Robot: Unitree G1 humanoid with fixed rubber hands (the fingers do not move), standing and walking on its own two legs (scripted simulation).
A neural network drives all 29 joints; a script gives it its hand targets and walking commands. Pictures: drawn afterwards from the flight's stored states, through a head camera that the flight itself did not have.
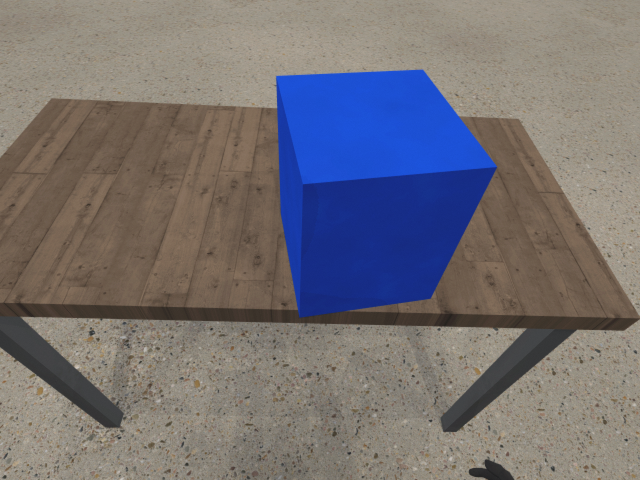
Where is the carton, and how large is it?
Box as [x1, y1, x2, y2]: [276, 70, 496, 317]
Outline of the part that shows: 423,70 276,76 281,216 299,317 430,298 492,176 496,166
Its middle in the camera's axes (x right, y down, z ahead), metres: +0.06 -0.06 +0.54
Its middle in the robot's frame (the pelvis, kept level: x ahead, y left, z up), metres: +0.47 -0.03 +0.11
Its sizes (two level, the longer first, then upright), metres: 0.210 0.200 0.250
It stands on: a table, 0.74 m high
